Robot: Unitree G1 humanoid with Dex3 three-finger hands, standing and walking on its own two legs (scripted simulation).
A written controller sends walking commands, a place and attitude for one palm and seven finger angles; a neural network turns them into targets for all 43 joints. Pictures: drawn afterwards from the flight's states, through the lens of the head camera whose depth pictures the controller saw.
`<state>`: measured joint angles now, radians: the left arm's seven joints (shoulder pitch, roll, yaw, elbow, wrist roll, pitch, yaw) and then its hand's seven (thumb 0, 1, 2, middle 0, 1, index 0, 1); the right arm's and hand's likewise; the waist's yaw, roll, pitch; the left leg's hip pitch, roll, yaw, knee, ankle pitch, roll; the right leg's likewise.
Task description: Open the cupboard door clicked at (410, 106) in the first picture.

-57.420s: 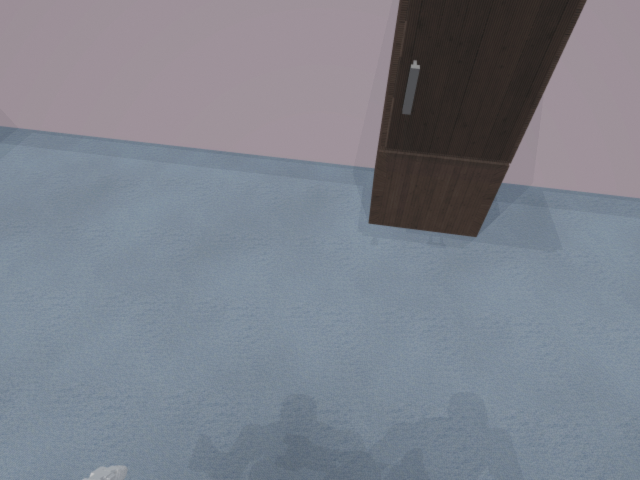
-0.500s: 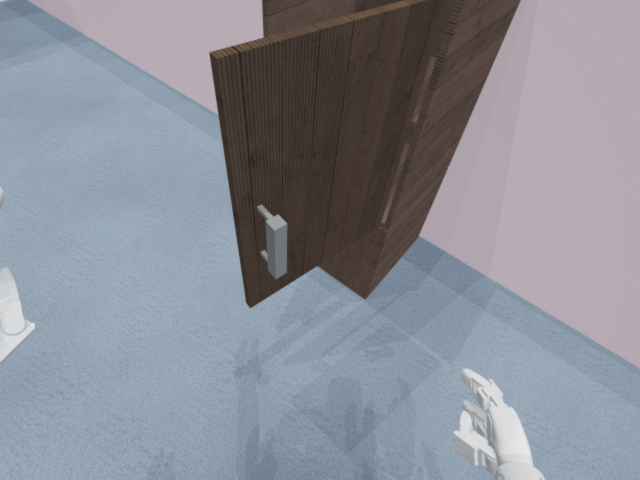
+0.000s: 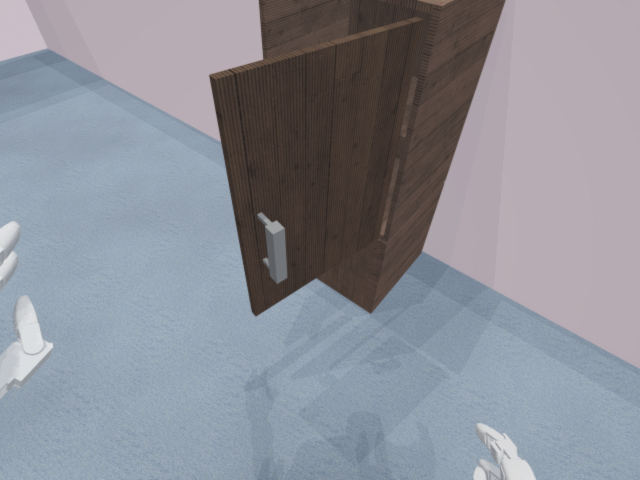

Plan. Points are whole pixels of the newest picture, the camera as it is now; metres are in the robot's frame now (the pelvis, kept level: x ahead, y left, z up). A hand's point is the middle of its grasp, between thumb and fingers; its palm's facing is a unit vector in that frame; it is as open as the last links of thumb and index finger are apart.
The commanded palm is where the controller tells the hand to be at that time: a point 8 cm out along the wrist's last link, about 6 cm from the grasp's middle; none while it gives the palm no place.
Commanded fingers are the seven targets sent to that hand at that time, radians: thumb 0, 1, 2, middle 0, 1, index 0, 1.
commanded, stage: let the arm hang, fingers relaxed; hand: left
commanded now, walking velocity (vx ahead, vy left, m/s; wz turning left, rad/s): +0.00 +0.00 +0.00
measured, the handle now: (270, 247) +0.56 +0.12 -0.10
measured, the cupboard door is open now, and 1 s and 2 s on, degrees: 78 78 78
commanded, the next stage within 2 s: look to check the result in 1.10 s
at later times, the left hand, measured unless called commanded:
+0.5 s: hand out of the picture -0.05 +0.19 -0.18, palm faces +0.06 -0.98 -0.20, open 7.2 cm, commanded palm none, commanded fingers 0.00 0.90 0.90 -0.20 -0.30 -0.20 -0.30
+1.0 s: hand out of the picture +0.08 +0.18 -0.16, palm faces +0.04 -0.97 -0.23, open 7.4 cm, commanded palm none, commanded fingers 0.00 0.90 0.90 -0.20 -0.30 -0.20 -0.30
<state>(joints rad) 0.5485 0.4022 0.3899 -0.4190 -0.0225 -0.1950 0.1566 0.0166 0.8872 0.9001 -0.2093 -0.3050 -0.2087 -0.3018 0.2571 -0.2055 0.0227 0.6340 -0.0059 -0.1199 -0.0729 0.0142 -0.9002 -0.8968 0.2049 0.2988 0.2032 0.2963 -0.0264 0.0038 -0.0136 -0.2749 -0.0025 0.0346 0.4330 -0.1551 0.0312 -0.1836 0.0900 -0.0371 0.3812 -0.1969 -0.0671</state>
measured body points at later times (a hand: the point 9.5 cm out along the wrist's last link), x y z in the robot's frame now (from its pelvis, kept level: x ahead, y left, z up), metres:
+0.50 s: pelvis +0.01 +0.00 +0.00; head +0.03 +0.01 +0.45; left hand -0.05 +0.24 -0.16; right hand +0.02 -0.25 -0.15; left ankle +0.05 +0.10 -0.74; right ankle +0.01 -0.07 -0.74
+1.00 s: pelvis +0.03 -0.01 +0.00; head +0.03 -0.02 +0.45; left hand +0.08 +0.23 -0.15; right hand +0.06 -0.24 -0.16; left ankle +0.05 +0.10 -0.74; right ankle +0.01 -0.07 -0.74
